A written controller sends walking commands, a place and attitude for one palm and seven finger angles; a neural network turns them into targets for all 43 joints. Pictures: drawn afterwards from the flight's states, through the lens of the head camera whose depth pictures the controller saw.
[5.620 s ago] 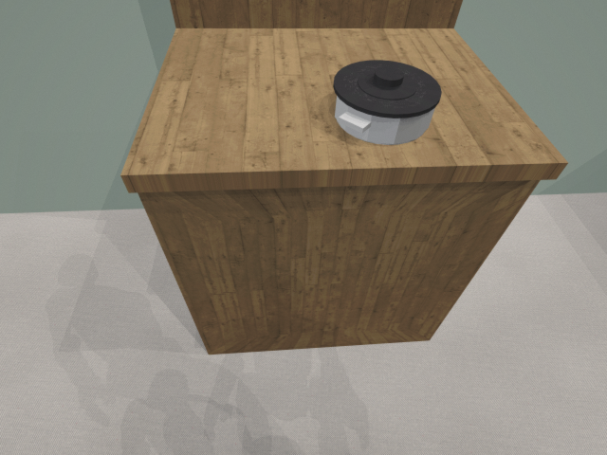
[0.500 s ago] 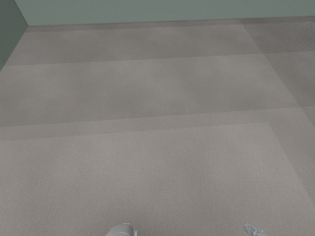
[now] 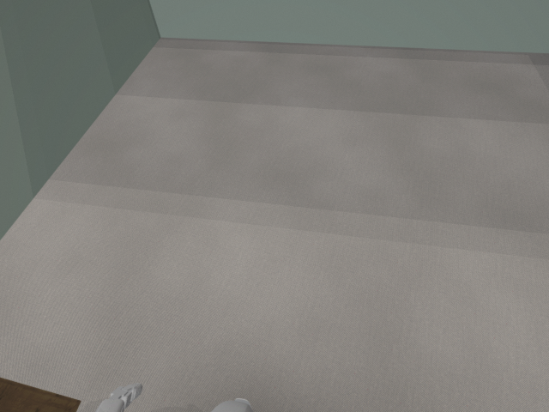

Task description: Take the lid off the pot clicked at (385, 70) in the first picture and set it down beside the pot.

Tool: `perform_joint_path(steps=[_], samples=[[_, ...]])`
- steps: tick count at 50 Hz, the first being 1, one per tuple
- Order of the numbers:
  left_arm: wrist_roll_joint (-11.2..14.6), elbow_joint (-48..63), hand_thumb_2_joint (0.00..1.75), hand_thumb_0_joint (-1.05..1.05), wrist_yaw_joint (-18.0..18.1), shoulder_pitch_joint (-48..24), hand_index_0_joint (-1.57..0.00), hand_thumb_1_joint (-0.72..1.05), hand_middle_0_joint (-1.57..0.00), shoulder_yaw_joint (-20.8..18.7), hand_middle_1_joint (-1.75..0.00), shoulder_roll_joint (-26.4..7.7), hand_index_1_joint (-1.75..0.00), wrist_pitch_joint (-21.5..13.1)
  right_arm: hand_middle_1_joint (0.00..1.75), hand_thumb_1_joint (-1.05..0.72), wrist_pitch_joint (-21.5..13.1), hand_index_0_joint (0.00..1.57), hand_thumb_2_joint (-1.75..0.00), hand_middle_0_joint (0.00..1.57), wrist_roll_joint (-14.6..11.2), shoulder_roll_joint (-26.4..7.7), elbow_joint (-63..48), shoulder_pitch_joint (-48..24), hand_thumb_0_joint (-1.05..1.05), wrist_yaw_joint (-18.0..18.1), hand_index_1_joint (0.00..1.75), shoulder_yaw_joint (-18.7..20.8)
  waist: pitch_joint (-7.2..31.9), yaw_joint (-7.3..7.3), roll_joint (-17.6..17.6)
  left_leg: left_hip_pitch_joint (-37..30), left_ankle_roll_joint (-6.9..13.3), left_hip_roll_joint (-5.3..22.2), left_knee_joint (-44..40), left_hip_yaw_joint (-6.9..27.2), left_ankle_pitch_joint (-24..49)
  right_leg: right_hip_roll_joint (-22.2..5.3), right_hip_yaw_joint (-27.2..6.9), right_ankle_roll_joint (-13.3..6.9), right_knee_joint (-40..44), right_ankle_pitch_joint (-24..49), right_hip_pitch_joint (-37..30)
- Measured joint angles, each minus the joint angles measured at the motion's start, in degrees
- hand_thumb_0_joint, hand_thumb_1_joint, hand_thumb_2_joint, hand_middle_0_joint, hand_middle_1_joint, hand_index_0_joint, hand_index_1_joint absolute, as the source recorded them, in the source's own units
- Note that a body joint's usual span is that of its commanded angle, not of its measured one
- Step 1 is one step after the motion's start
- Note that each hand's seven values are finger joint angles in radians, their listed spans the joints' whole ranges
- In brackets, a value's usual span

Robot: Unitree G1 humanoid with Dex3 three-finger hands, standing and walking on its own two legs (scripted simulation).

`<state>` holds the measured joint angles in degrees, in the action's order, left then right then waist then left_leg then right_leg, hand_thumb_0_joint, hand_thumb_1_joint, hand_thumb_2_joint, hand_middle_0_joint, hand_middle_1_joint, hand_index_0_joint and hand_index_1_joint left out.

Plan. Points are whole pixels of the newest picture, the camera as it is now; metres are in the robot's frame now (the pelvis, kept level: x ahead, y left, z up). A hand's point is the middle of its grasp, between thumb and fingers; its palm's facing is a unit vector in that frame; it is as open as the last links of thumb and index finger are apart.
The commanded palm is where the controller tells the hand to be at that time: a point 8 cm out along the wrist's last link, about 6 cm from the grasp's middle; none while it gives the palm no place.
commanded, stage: turn to face it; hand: left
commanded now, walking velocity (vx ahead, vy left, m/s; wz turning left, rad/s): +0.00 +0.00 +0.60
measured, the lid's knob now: out of the picture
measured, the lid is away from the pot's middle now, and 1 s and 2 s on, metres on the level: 0.00 0.00 0.00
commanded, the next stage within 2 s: none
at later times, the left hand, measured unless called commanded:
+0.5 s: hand out of the picture -0.03 +0.25 -0.18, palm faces +0.33 -0.91 -0.26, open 7.4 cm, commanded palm none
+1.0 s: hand out of the picture -0.01 +0.21 -0.13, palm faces +0.54 -0.78 -0.31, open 7.4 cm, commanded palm none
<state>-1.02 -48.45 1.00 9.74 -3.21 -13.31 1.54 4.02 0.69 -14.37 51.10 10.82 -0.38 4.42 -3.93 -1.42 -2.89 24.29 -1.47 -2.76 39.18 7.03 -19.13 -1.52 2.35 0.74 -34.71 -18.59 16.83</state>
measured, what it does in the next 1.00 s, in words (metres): steps on the spot, turning left: left foot, then right foot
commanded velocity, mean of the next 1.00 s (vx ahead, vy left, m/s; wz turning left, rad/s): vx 0.00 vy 0.00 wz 0.60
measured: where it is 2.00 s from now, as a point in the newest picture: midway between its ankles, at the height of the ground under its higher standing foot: outside the picture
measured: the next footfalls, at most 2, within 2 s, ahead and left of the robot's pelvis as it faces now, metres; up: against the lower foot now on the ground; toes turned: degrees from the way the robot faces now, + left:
left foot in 0.40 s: +0.01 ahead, +0.13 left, +0.00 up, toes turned +20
right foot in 0.86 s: +0.10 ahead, -0.10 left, +0.00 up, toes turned +29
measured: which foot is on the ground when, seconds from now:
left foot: up 0.00-0.38, down 0.40-0.86, up 0.88-1.00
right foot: down 0.00-0.40, up 0.42-0.84, down 0.86-1.00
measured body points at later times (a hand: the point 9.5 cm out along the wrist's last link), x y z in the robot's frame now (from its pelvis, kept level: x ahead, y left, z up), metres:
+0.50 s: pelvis -0.01 +0.02 +0.00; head +0.03 +0.06 +0.45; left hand -0.05 +0.30 -0.16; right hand +0.18 -0.19 -0.12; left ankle -0.03 +0.12 -0.73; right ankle +0.00 -0.12 -0.67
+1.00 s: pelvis +0.01 -0.02 +0.01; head +0.06 -0.03 +0.46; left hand -0.04 +0.25 -0.10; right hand +0.20 -0.21 -0.15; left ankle -0.08 +0.09 -0.64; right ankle +0.06 -0.12 -0.73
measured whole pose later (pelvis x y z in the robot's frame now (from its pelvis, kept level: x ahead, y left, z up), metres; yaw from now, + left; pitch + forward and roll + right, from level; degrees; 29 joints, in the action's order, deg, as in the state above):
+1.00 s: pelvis +0.01 -0.02 +0.01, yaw +35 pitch +0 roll +2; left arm -1.0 -47.9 1.5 9.9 -1.8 -11.4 1.5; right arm 4.7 1.1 -16.1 52.8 12.4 -1.0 5.2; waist -4.5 -2.3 -3.0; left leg 30.0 -2.9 -2.6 64.6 2.6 -24.2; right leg -3.9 5.2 -0.4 -30.3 -17.2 13.0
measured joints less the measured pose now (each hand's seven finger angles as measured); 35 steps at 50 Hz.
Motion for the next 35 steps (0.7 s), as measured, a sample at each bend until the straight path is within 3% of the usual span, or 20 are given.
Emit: perform_joint_path(steps=[2, 4, 7, 12, 17, 20, 23, 27, 30, 35], samples=[[-0.12, 0.28, 0.9, 0.01, 0.18, 0.49, -0.2, 0.91, -0.2, 0.67, -0.3, 1.12, -0.3, -0.26, 0.3, -0.91, 0.57, 0.2, -0.9, 0.2, 0.31, -0.75, 0.59, 0.45, 0.01, -0.06, 0.29, 0.55, 0.02, -0.13, -0.52, 3.71, -0.23, -0.69, 11.84, -1.64, -5.73, -1.11, 1.59, -1.32, 0.53, -0.08, -0.94], [-0.05, 0.23, 0.9, 0.01, 0.36, 1.25, -0.2, 0.9, -0.21, 0.91, -0.3, 1.94, -0.3, -0.36, 0.3, -0.91, 0.77, 0.2, -0.9, 0.2, 0.58, -1.19, 1.11, 0.6, 0.01, -0.43, 0.29, 0.79, -0.08, -0.14, -0.36, 6.12, -0.79, -0.14, 21.37, -3.72, -5.38, -2.16, 2.72, -1.42, 2.39, 0.5, -2.43], [-0.13, -0.17, 0.9, 0.01, 0.49, 1.99, -0.2, 0.9, -0.21, 1.19, -0.3, 2.51, -0.3, -0.5, 0.3, -0.91, 0.66, 0.2, -0.9, 0.2, 0.52, -1.21, 1.38, 0.6, 0.01, -0.92, 0.29, 0.78, -0.83, -0.38, 0.63, 6.59, -1.94, 1.71, 26.53, -6.06, -3.84, -3.55, 4.42, -1.42, 4.44, 1.31, -4.28], [-0.4, -0.63, 0.89, 0.01, 0.33, 3.2, -0.2, 0.9, -0.21, 1.57, -0.3, 2.77, -0.3, -0.73, 0.3, -0.91, 1.12, 0.2, -0.9, 0.19, 0.24, -0.66, 1.77, -0.68, 0.01, -1.18, 0.29, 0.28, -2.11, 0.35, 2.52, 3.31, -2.8, 3.91, 20.43, -8.26, -4.53, -5.38, 7.39, -1.18, 4.88, 1.13, -5.34], [-0.66, -1.53, 0.89, 0.01, 0.04, 4.23, -0.2, 0.9, -0.21, 1.1, -0.3, 1.69, -0.3, -0.04, 0.3, -0.91, 0.43, 0.2, -0.9, 0.19, -0.12, -0.03, 0.94, -3.23, 0.01, -1.22, 0.29, -0.51, -3.14, 1.84, 4.42, -2.28, -1.88, 4.05, 7.62, -11.14, -5.46, -7.28, 10.11, -0.03, 2.04, -0.41, -4.26], [-0.2, -2.06, 0.89, 0.01, -0.13, 5.29, -0.2, 0.9, -0.21, 0.37, -0.3, 0.32, -0.3, 0.53, 0.3, -0.91, -1.05, 0.2, -0.9, 0.19, -0.09, -0.09, -0.59, -3.66, 0.01, -1.27, 0.29, -0.99, -2.48, 2.12, 5.17, -7.67, -0.2, 3.52, -4.96, -12.21, 2.84, -8.77, 11.81, 1.38, -3.53, -3.06, -1.97], [0.02, -3.31, 0.89, 0.01, 0.07, 4.24, -0.2, 0.9, -0.21, -0.55, -0.3, -1.72, -0.3, 2.36, 0.3, -0.91, -2.31, 0.2, -0.9, 0.19, -0.05, 0.82, -1.24, -4.16, 0.01, -0.8, 0.29, -1.27, -2.78, 2.39, 7.01, -6.36, 3.38, 1.97, -2.64, -11.3, 1.29, -7.62, 5.18, 3.52, -18.92, -12.71, 4.44], [-0.13, -3.78, 0.9, 0.01, -0.02, 2.34, -0.2, 0.91, -0.2, -1.22, -0.3, -2.7, -0.3, 2.94, 0.3, -0.91, -2.38, 0.2, -0.9, 0.2, 0.28, 1.33, -1.25, -2.89, 0.01, 0.23, 0.29, -1.84, -1.89, 2.05, 6.23, -7.61, 3.81, 1.45, -6.33, -8.64, 2.68, -5.11, 0.82, 4.63, -29.27, -8.48, 10.22], [-0.11, -2.83, 0.9, 0.01, -0.26, 0.89, -0.19, 0.91, -0.2, -1.19, -0.3, -2.94, -0.3, 2.43, 0.3, -0.91, -2.22, 0.2, -0.9, 0.2, 0.24, 1.44, -0.76, -1.86, 0.01, 0.44, 0.29, -2.17, -1.44, 1.8, 5.46, -8.67, 4.11, 0.74, -9.71, -6.61, 5.01, -4.47, -1.16, 5.22, -28.7, -4.84, 11.59], [0.06, -1.28, 0.9, 0.01, -0.17, -1.17, -0.19, 0.91, -0.2, -0.88, -0.3, -2.78, -0.3, 2.17, 0.3, -0.9, -1.77, 0.21, -0.9, 0.2, 0.35, 1.57, -0.14, -0.33, 0.01, 0.27, 0.29, -2.09, -0.69, 0.82, 4.1, -8.74, 3.78, -0.18, -11.84, -3.29, 6.83, -3.26, -2.85, 5.53, -20.68, -4.42, 9.87]])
